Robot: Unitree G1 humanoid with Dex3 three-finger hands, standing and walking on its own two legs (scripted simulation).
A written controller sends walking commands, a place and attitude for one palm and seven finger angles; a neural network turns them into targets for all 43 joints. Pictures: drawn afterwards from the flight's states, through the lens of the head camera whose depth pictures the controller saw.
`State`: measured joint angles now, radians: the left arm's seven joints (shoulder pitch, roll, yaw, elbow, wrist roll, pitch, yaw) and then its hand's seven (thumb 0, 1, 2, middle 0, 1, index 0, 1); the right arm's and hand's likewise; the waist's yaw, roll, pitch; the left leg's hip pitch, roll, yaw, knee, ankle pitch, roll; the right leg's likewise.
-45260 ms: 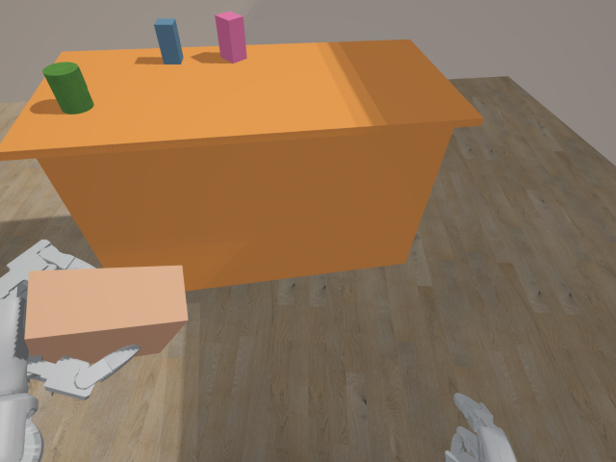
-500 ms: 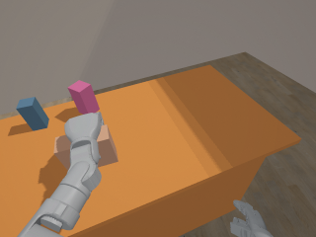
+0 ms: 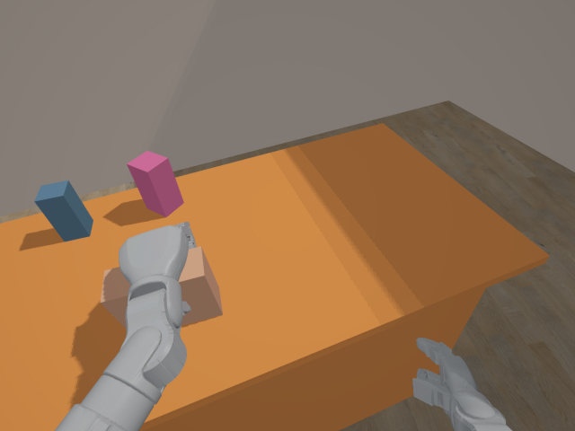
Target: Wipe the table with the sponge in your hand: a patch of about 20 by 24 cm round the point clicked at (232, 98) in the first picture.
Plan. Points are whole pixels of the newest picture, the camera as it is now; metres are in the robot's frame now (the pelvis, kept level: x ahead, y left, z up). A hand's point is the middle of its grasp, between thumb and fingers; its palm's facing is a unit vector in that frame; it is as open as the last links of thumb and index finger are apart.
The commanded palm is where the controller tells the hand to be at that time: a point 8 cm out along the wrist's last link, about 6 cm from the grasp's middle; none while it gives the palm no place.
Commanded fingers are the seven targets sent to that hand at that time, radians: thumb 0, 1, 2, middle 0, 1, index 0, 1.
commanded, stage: wipe back along the middle lane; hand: left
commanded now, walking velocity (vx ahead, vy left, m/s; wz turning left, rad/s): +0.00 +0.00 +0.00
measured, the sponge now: (171, 300) +0.29 +0.23 +0.02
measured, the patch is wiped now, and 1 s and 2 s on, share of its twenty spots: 0.80 0.85 0.95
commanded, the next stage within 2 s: slide across to the third lane in 0.18 s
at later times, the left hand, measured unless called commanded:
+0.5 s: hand (180, 294) +0.27 +0.19 +0.08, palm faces +0.06 -0.12 -0.99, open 9.8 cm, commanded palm +0.24 +0.17 +0.14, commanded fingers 0.00 0.10 1.30 -1.20 -1.60 -1.20 -1.60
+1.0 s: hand (226, 283) +0.29 +0.13 +0.09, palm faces +0.07 -0.16 -0.98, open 9.8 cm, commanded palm +0.25 +0.12 +0.15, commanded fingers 0.00 0.10 1.30 -1.20 -1.60 -1.20 -1.60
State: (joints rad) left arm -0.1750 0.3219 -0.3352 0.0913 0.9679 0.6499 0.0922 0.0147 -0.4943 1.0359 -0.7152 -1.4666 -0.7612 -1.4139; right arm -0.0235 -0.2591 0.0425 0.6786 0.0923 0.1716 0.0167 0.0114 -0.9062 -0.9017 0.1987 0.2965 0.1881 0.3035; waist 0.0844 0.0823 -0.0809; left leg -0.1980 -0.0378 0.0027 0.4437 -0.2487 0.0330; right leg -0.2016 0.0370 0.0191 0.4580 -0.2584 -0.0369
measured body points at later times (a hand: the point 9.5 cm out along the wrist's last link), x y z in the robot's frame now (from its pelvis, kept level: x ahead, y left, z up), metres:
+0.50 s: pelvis -0.02 -0.01 +0.00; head -0.05 -0.05 +0.45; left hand +0.26 +0.19 +0.13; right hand +0.24 -0.20 -0.08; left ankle -0.01 +0.10 -0.74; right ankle -0.01 -0.10 -0.74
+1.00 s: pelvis -0.02 -0.02 +0.00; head -0.06 -0.07 +0.45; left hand +0.28 +0.14 +0.14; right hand +0.24 -0.22 -0.07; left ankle -0.01 +0.10 -0.74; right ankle -0.01 -0.10 -0.74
